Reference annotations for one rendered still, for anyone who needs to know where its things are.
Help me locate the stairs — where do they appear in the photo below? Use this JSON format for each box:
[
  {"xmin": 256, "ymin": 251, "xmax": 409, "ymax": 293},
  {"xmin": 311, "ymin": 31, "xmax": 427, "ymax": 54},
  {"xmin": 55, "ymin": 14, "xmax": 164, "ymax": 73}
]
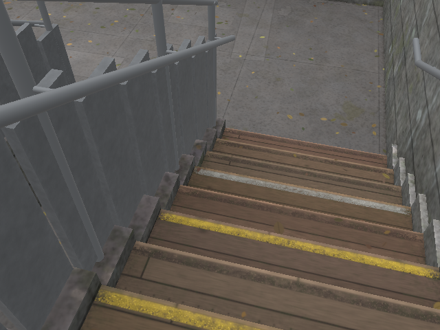
[{"xmin": 80, "ymin": 128, "xmax": 440, "ymax": 330}]

